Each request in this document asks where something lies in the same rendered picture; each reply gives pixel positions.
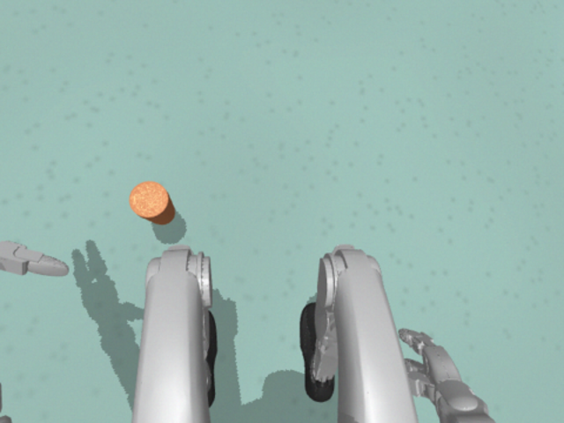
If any left robot hand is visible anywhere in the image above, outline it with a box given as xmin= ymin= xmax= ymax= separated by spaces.
xmin=0 ymin=241 xmax=69 ymax=276

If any right robot foot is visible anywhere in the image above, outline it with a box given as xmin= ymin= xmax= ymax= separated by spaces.
xmin=300 ymin=302 xmax=335 ymax=402

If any right robot arm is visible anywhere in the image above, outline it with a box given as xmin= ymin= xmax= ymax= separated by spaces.
xmin=434 ymin=380 xmax=496 ymax=423

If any cup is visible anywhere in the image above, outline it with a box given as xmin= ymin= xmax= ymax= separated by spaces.
xmin=129 ymin=182 xmax=175 ymax=225

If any right robot hand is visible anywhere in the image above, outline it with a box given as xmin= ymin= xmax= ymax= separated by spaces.
xmin=398 ymin=329 xmax=463 ymax=406

